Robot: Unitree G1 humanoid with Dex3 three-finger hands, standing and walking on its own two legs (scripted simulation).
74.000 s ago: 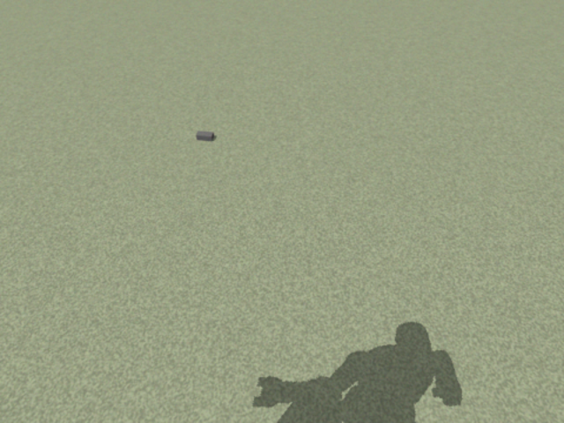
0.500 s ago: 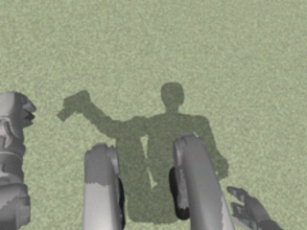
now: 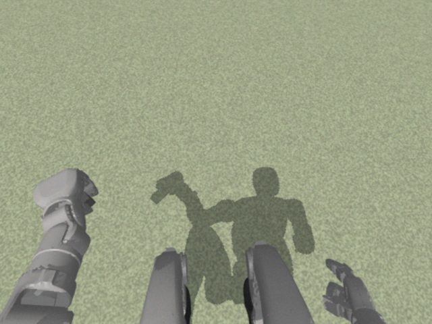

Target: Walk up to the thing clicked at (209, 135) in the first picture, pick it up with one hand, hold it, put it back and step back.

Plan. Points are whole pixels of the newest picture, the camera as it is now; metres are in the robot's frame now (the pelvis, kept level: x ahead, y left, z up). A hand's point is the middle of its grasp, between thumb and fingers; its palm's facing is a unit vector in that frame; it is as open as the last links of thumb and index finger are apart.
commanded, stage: lift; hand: left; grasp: from above
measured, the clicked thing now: (69, 209) +0.36 +0.31 -0.11
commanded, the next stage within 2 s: hold in 0.62 s
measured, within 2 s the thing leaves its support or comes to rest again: neither
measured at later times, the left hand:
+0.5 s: hand (74, 172) +0.37 +0.24 +0.04, palm faces -0.38 -0.25 -0.89, open 5.2 cm
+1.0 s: hand (69, 146) +0.39 +0.22 +0.10, palm faces -0.37 -0.23 -0.90, open 5.2 cm
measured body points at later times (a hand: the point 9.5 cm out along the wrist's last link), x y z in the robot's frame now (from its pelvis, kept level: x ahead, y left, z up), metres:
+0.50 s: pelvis +0.05 +0.00 +0.12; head +0.10 +0.00 +0.57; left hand +0.39 +0.25 +0.09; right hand +0.13 -0.26 +0.00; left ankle +0.07 +0.12 -0.56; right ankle +0.07 -0.14 -0.56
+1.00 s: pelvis +0.07 +0.00 +0.15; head +0.10 -0.02 +0.60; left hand +0.40 +0.23 +0.15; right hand +0.18 -0.26 +0.03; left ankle +0.07 +0.12 -0.56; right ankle +0.07 -0.14 -0.56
